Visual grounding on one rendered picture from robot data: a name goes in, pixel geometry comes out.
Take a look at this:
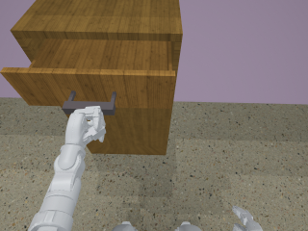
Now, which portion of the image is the robot left hand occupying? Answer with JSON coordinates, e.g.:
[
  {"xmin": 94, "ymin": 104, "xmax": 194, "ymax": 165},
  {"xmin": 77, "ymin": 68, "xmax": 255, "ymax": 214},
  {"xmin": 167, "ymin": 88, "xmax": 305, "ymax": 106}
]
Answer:
[{"xmin": 64, "ymin": 106, "xmax": 106, "ymax": 149}]

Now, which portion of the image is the robot left forearm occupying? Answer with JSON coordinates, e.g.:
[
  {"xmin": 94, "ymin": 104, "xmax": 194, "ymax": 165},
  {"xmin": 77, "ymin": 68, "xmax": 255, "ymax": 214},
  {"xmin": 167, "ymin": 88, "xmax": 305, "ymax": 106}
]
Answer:
[{"xmin": 28, "ymin": 143, "xmax": 86, "ymax": 231}]

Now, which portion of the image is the drawer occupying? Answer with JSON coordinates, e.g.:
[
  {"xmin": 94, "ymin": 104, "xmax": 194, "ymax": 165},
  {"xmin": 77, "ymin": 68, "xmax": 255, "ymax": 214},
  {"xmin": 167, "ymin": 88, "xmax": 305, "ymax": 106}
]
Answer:
[{"xmin": 0, "ymin": 38, "xmax": 175, "ymax": 109}]

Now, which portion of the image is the handle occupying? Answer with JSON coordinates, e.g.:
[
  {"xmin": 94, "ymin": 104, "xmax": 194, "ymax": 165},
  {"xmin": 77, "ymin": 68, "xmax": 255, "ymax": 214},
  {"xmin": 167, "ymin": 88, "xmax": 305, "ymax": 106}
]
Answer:
[{"xmin": 62, "ymin": 90, "xmax": 116, "ymax": 116}]

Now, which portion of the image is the robot left shin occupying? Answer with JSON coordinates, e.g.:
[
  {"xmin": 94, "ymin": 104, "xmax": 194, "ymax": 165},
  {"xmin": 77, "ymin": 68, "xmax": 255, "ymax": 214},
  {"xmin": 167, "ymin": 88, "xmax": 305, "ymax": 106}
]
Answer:
[{"xmin": 121, "ymin": 221, "xmax": 131, "ymax": 225}]

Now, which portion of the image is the robot right shin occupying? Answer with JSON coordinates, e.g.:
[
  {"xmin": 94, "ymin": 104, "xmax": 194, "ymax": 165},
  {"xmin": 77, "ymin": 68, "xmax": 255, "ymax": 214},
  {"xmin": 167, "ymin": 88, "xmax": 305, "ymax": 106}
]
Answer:
[{"xmin": 181, "ymin": 221, "xmax": 191, "ymax": 225}]

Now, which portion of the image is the robot right hand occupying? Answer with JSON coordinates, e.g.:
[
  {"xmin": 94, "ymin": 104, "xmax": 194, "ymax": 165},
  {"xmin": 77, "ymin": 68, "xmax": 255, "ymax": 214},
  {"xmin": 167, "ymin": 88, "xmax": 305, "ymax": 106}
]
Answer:
[{"xmin": 232, "ymin": 205, "xmax": 263, "ymax": 231}]

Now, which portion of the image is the cabinet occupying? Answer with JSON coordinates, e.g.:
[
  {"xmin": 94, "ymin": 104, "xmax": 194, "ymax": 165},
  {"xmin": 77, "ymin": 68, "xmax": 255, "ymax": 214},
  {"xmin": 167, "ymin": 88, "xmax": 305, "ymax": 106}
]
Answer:
[{"xmin": 10, "ymin": 0, "xmax": 183, "ymax": 156}]

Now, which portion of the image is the robot shin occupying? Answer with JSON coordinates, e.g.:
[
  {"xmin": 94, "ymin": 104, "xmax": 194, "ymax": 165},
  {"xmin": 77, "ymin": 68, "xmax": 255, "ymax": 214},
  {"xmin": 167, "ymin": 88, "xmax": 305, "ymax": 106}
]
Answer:
[
  {"xmin": 121, "ymin": 221, "xmax": 131, "ymax": 225},
  {"xmin": 181, "ymin": 221, "xmax": 191, "ymax": 225}
]

